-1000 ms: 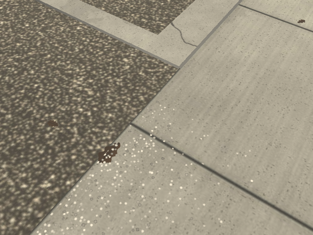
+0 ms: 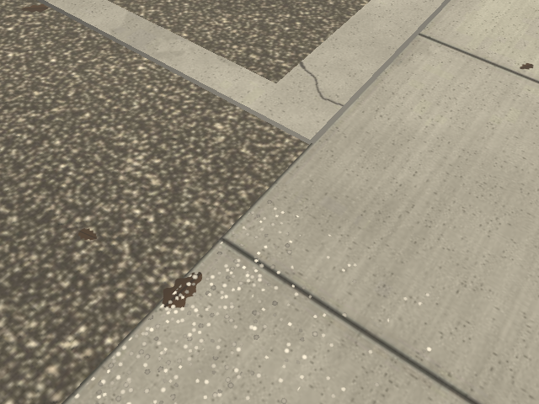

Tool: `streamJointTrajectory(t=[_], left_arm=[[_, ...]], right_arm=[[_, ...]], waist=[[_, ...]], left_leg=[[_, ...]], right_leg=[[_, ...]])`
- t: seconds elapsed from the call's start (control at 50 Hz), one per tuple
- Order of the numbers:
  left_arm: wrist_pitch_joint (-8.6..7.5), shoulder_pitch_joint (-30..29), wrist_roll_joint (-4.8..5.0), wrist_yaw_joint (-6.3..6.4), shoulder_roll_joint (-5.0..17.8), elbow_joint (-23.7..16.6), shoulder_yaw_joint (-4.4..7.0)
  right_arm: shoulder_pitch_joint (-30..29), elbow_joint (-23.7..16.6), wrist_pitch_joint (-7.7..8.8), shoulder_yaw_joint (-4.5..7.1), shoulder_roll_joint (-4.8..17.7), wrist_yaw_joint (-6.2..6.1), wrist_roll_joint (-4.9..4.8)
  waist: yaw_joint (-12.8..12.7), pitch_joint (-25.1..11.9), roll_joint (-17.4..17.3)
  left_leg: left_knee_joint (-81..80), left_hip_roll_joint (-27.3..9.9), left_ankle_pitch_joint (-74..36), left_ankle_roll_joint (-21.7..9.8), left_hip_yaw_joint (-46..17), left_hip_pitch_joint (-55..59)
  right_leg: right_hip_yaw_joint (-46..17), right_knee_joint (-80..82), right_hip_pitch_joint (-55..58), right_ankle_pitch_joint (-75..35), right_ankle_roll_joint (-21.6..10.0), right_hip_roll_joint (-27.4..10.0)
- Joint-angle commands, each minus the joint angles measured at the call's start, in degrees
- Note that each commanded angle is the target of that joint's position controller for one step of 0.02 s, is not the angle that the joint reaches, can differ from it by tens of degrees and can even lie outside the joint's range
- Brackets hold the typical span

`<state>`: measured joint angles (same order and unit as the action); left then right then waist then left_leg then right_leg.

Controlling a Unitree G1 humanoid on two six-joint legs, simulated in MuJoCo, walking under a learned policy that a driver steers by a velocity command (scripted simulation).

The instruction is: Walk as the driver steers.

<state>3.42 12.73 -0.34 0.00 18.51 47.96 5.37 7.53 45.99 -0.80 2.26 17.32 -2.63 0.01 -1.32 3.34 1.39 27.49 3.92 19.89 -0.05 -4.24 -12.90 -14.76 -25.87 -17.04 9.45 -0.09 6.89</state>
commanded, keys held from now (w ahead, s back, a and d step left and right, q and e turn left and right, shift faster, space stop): e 0.10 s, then w+e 0.06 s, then w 0.18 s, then w+q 0.66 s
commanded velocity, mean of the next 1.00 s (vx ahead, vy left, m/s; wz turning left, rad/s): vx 0.33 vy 0.00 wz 0.05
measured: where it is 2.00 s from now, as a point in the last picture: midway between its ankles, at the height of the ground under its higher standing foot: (251, 244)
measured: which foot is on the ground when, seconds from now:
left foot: down 0.00-0.52, up 0.54-0.98, down 1.00-1.00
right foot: down 0.00-0.00, up 0.02-0.48, down 0.50-1.00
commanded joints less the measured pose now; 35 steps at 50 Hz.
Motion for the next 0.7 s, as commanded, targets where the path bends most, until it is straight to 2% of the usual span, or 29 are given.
streamJointTrajectory(t=[0.02,0.04,0.06,0.08,0.1,0.12,0.14,0.18,0.22,0.32,0.4,0.44,0.46,0.48,0.5,0.52,0.54,0.56,0.58,0.6,0.64,0.7], left_arm=[[-0.9,0.15,0.59,-0.03,1.31,-5.53,0.21],[-0.78,0.36,-0.8,0.79,6.13,-4.4,1.21],[-0.59,0.18,-1.02,0.76,7.85,-3.96,1.73],[-0.29,1.18,-1.09,0.41,7.39,-2.74,1.83],[0.12,2.48,-1.05,-0.11,6.8,-1.95,1.78],[0.38,3.26,-1.19,-0.83,6.58,-1.5,1.6],[0.44,2.22,-1.27,-1.54,6.51,-1.71,1.36],[0.25,-2.19,-1.46,-2.68,6.17,-3.16,0.93],[-0.15,-4.64,-1.68,-3.1,5.15,-3.72,0.54],[-1.84,-6.54,-1.93,-2.87,2.92,-3.39,-0.43],[-3.2,-12.17,-1.95,-2.94,0.84,-5.31,-1.8],[-3.92,-11.69,-1.46,-2.52,0.73,-5.54,-2.08],[-4.38,-8.69,-1.33,-2.13,0.57,-4.69,-2.13],[-5.0,-3.06,-1.43,-1.52,0.65,-2.73,-1.98],[-5.78,4.42,-1.79,-0.52,3.13,-0.01,-1.07],[-6.48,13.81,-3.07,0.53,8.18,1.02,0.12],[-6.21,15.12,-2.13,0.93,14.77,1.76,1.58],[-6.1,10.18,-1.88,0.86,9.7,0.57,0.36],[-6.4,4.39,-1.34,0.49,5.24,-0.88,-0.96],[-6.8,1.58,-1.1,0.29,2.26,-1.45,-1.74],[-7.88,1.46,-1.22,0.67,0.37,-1.15,-2.38],[-8.92,5.47,-0.88,0.62,0.68,0.75,-2.23]], right_arm=[[5.25,-2.5,0.36,2.57,13.14,-1.13,1.54],[1.89,-3.7,-0.03,2.73,14.0,-0.61,2.14],[1.12,-4.12,0.07,1.74,10.13,-0.17,2.08],[-1.21,-4.43,0.28,0.81,6.74,0.08,1.52],[-2.49,-5.06,0.43,0.43,5.66,0.07,1.37],[-0.84,-5.0,0.67,0.47,5.88,-0.12,1.56],[1.41,-4.54,0.85,0.54,6.06,-0.02,1.66],[6.24,-3.08,1.24,0.98,6.91,0.33,1.55],[10.09,-1.23,2.1,1.35,7.41,0.56,1.44],[13.27,1.87,4.38,1.54,6.57,1.59,1.39],[15.85,4.6,4.75,1.49,6.06,2.76,1.33],[16.44,5.55,4.49,1.85,6.89,3.39,1.35],[15.49,5.73,4.3,2.07,7.44,3.51,0.98],[14.06,5.73,4.14,2.12,7.44,3.44,0.39],[13.17,5.25,4.4,1.59,5.74,3.37,0.23],[10.38,2.62,4.74,0.28,1.4,3.5,-0.04],[10.88,1.27,4.4,0.21,0.26,3.02,0.12],[12.41,3.09,3.62,1.48,4.55,2.75,0.94],[13.65,4.32,3.47,1.66,3.73,3.46,0.71],[14.65,5.34,3.21,1.52,2.33,3.92,0.56],[14.01,5.84,2.47,1.7,1.8,4.67,1.6],[9.84,3.9,1.89,1.68,0.34,5.51,1.59]], waist=[[1.06,-7.33,-13.12],[1.19,-4.69,-10.8],[0.05,-2.79,-7.62],[-1.35,-0.79,-5.89],[-1.99,-0.55,-7.13],[-1.27,-2.17,-9.39],[0.17,-2.36,-9.98],[3.21,-1.07,-9.73],[4.69,0.37,-8.53],[4.93,1.49,-8.17],[5.56,2.76,-9.34],[4.42,2.7,-9.68],[2.24,2.18,-8.81],[-1.01,0.85,-6.8],[-4.0,-3.24,-2.86],[-8.49,-9.94,7.43],[-7.35,-8.18,14.77],[-4.3,-2.94,5.68],[-1.09,0.48,4.06],[0.55,1.95,4.04],[1.24,1.75,4.81],[1.32,1.47,3.65]], left_leg=[[-18.57,-21.39,-0.73,-6.3,-21.61,14.7],[-16.88,-26.41,-6.23,-11.77,-23.88,4.49],[-15.6,-25.07,-12.32,-13.16,-20.89,0.81],[-14.6,-21.02,-15.72,-11.77,-14.66,-0.46],[-13.7,-17.32,-18.49,-10.0,-9.42,0.83],[-14.06,-15.76,-15.07,-9.32,-7.14,3.99],[-15.05,-15.19,-9.06,-9.19,-6.62,6.64],[-17.76,-16.1,1.69,-9.9,-8.69,11.17],[-19.24,-17.43,4.54,-10.54,-10.25,14.8],[-21.0,-18.4,2.56,-11.33,-7.96,16.57],[-20.02,-17.6,-1.2,-12.54,-6.42,10.72],[-17.66,-17.6,-6.7,-12.87,-6.8,6.64],[-15.42,-17.27,-9.9,-12.34,-6.52,3.6],[-11.34,-15.89,-11.97,-11.06,-5.28,-1.41],[-3.93,-12.62,-12.95,-9.01,-2.68,-8.01],[13.64,-6.75,-2.14,-6.36,2.9,-15.88],[26.13,-0.24,11.82,-5.56,5.26,-27.06],[33.23,-4.49,9.37,-6.55,-0.5,-27.21],[33.95,-6.19,4.03,-6.57,-1.18,-26.29],[33.1,-7.31,0.35,-5.84,-0.73,-24.84],[34.58,-8.02,-4.76,-4.36,1.1,-24.03],[36.94,-8.39,-9.13,-3.15,2.16,-28.04]], right_leg=[[1.75,-13.56,-12.18,17.29,0.14,1.5],[6.79,-24.19,-12.79,23.62,0.49,1.17],[6.65,-30.9,-10.57,21.92,0.21,-1.5],[7.07,-34.74,-10.38,18.45,0.17,-2.3],[7.89,-37.24,-10.91,15.62,0.59,-2.35],[9.13,-38.79,-12.49,13.38,1.0,-2.94],[9.8,-38.5,-14.58,12.01,1.36,-3.68],[10.05,-35.39,-18.65,10.7,2.07,-4.49],[8.67,-31.58,-20.96,9.73,2.21,-4.18],[9.52,-21.92,-19.64,7.99,0.95,-5.16],[16.41,-11.54,-12.04,10.17,-0.31,-7.18],[18.35,-6.27,-5.18,10.36,-1.36,-5.99],[18.99,-2.2,0.74,6.83,-2.02,-5.34],[19.23,2.97,10.34,1.92,-2.53,-4.64],[15.77,4.29,23.1,2.21,-3.08,-6.61],[-1.13,10.83,33.73,17.32,-5.06,-21.97],[-18.39,18.29,31.11,28.47,-9.6,-31.74],[-15.03,17.53,24.19,30.8,-10.17,-30.51],[-8.84,18.12,19.52,26.19,-8.77,-27.11],[-2.21,19.14,16.88,18.6,-7.22,-24.15],[6.66,19.32,15.99,4.98,-5.99,-20.68],[13.13,18.45,16.95,-9.44,-6.54,-20.64]])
